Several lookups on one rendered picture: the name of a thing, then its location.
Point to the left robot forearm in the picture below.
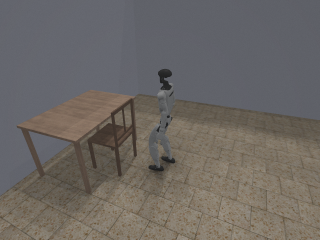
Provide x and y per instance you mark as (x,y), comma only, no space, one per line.
(163,122)

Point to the robot left shin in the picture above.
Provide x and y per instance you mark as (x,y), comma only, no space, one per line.
(155,155)

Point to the table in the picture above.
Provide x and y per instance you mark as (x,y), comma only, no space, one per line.
(73,120)

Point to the left robot thigh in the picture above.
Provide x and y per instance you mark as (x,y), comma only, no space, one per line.
(153,134)

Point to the right robot upper arm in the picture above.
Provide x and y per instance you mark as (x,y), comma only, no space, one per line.
(174,99)

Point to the chair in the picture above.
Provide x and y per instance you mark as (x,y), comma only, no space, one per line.
(113,135)

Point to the robot left hand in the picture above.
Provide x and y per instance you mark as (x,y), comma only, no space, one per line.
(159,136)

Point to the left robot upper arm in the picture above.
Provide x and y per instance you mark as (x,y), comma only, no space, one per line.
(161,96)

